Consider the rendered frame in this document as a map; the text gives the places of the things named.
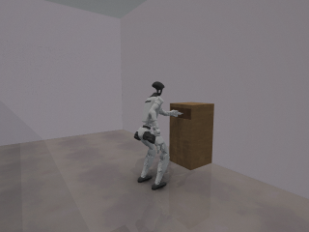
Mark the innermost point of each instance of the drawer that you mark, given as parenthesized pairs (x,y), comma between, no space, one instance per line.
(186,112)

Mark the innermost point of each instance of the right robot shin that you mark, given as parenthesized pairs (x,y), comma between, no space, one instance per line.
(161,168)

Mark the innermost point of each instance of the left robot foot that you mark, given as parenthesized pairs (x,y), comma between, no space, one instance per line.
(146,178)

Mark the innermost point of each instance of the right robot upper arm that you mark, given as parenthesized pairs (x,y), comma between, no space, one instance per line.
(157,103)

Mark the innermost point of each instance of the right robot forearm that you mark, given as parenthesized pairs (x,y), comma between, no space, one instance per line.
(155,124)

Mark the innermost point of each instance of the cabinet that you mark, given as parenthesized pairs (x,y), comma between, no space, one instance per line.
(190,141)

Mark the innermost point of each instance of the robot left hand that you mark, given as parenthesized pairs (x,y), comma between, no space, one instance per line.
(174,113)

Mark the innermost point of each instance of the left robot forearm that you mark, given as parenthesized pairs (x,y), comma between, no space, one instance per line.
(165,113)

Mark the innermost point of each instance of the robot right hand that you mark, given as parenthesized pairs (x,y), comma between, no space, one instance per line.
(159,141)

